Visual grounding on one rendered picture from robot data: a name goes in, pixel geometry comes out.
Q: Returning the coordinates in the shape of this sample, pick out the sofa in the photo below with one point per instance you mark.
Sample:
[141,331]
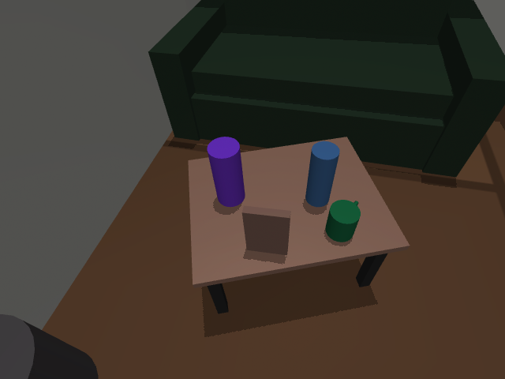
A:
[410,83]

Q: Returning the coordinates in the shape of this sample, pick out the coffee table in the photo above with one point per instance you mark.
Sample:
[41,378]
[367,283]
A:
[277,178]

